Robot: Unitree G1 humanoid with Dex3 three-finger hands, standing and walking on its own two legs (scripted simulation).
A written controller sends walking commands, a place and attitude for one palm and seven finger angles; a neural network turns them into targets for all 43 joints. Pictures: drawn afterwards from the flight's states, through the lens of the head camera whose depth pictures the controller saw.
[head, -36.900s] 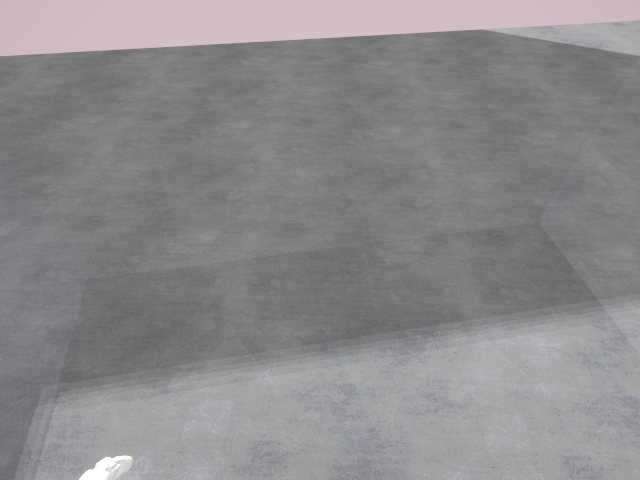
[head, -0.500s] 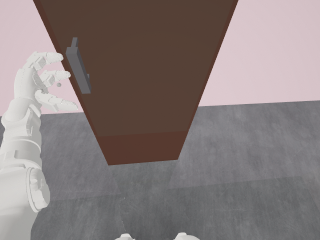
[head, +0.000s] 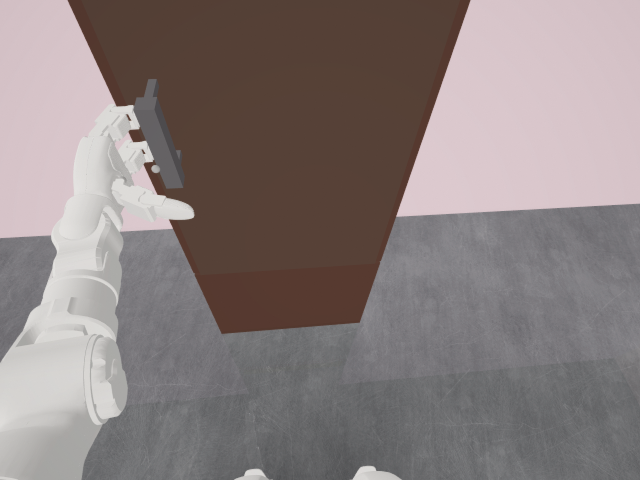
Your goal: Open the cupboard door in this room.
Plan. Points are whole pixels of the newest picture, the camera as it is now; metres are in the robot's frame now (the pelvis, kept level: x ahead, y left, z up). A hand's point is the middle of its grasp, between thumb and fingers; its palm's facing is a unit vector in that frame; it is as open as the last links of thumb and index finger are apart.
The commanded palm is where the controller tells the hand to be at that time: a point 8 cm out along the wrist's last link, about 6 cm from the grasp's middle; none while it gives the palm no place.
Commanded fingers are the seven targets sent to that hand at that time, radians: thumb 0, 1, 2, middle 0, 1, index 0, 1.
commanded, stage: slide the fingers in behind the handle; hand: left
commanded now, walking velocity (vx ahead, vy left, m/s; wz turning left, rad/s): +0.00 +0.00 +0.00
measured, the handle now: (164, 136) +0.53 +0.19 +0.11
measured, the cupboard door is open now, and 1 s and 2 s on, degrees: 0 0 19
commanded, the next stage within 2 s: close the thumb around the handle in 0.58 s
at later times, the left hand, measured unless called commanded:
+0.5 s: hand (165, 172) +0.47 +0.18 +0.11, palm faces +0.05 -1.00 -0.02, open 14.0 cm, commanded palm +0.44 +0.22 +0.11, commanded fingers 0.00 -0.50 0.30 -0.30 -1.20 -0.30 -1.20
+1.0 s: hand (167, 165) +0.48 +0.18 +0.10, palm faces +0.05 -1.00 +0.00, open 11.0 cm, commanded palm +0.45 +0.23 +0.11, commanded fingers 0.00 0.45 0.71 -0.37 -1.30 -0.37 -1.30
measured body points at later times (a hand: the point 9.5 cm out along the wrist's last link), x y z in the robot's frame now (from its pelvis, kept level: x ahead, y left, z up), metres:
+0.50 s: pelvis -0.01 -0.01 +0.00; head +0.06 -0.01 +0.45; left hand +0.46 +0.23 +0.11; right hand +0.03 -0.28 -0.11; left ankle +0.00 +0.09 -0.70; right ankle +0.00 -0.10 -0.70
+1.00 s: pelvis +0.00 +0.00 +0.00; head +0.08 +0.00 +0.44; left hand +0.48 +0.23 +0.11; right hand +0.02 -0.27 -0.12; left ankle +0.00 +0.09 -0.70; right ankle +0.00 -0.10 -0.70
